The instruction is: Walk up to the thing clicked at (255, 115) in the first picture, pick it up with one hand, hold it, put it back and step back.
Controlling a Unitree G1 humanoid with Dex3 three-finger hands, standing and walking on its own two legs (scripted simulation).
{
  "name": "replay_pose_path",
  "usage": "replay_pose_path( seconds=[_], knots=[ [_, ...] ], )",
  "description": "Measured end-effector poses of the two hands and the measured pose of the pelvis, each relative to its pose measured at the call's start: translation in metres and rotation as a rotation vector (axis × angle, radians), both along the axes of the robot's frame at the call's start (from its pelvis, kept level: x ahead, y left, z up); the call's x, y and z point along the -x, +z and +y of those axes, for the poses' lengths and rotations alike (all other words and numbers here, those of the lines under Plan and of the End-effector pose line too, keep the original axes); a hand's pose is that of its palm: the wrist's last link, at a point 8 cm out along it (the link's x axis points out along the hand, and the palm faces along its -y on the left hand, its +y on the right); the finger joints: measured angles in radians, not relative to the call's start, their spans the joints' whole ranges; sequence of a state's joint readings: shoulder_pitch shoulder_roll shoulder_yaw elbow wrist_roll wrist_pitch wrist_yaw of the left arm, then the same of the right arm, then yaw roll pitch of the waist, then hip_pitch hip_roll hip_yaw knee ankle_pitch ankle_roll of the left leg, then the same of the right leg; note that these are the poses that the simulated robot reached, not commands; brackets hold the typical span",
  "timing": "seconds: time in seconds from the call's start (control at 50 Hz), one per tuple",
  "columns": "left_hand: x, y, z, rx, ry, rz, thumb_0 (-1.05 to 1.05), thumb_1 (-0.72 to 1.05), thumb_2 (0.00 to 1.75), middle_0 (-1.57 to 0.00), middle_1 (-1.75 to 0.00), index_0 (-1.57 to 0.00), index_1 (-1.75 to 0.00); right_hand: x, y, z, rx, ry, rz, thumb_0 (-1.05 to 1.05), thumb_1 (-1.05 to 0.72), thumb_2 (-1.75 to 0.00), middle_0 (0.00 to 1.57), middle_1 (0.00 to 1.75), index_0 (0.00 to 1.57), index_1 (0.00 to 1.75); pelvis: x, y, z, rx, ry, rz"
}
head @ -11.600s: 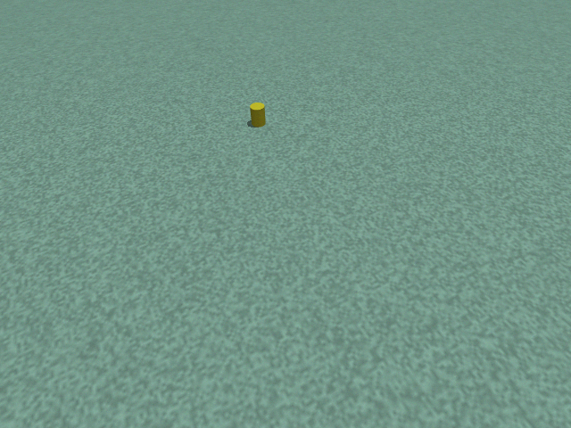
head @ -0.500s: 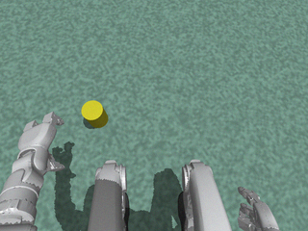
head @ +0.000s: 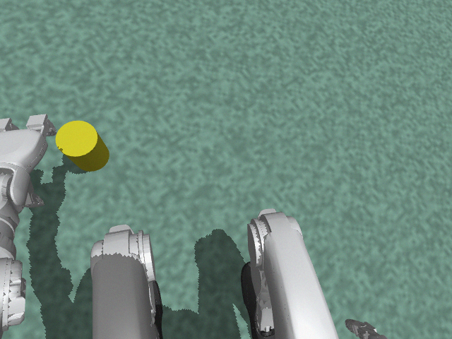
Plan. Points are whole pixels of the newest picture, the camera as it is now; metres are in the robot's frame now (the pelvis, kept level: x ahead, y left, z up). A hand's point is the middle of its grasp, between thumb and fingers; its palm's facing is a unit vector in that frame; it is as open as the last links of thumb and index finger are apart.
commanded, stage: rise first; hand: left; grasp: from above
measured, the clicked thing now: (85, 147) +0.55 +0.29 -0.32
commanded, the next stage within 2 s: none
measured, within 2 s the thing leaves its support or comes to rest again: neither
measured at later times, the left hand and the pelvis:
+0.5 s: hand (45, 158) +0.47 +0.32 -0.18, palm faces -0.45 -0.05 -0.89, open 14.0 cm; pelvis +0.01 +0.00 -0.03, yaw -2 degrees
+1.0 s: hand (52, 154) +0.49 +0.31 -0.20, palm faces -0.46 -0.06 -0.89, open 14.1 cm; pelvis +0.01 +0.00 -0.04, yaw -3 degrees
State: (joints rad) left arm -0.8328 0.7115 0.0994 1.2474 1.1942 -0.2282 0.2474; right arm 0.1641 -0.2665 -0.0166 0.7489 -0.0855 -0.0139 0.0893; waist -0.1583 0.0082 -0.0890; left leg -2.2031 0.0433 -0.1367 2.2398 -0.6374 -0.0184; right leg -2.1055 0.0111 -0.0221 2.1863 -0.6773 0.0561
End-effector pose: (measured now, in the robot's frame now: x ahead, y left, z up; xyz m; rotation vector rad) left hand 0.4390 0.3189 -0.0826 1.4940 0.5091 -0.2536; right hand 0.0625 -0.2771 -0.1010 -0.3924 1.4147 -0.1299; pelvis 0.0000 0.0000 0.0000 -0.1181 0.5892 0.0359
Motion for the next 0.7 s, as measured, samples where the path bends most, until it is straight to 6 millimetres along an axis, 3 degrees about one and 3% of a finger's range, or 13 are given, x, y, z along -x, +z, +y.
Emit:
replay_pose_path(
  seconds=[0.36,0.7],
  knots=[
    [-0.03,-0.035,-0.002,-0.017,-0.036,-0.013,0.0,-0.52,0.99,-0.07,-1.05,-0.09,-1.03,-0.007,-0.021,0.008,-0.011,0.049,0.039,0.01,-0.91,-0.9,0.2,0.3,0.2,0.3,-0.005,-0.024,0.002,0.018,-0.014,0.004],
    [-0.046,-0.052,-0.005,-0.014,-0.025,-0.006,0.0,-0.52,0.98,-0.07,-1.06,-0.09,-1.04,0.012,-0.021,0.008,-0.001,0.036,0.093,0.01,-0.91,-0.9,0.2,0.3,0.2,0.3,-0.008,-0.033,0.003,0.03,-0.022,0.008]
  ],
)
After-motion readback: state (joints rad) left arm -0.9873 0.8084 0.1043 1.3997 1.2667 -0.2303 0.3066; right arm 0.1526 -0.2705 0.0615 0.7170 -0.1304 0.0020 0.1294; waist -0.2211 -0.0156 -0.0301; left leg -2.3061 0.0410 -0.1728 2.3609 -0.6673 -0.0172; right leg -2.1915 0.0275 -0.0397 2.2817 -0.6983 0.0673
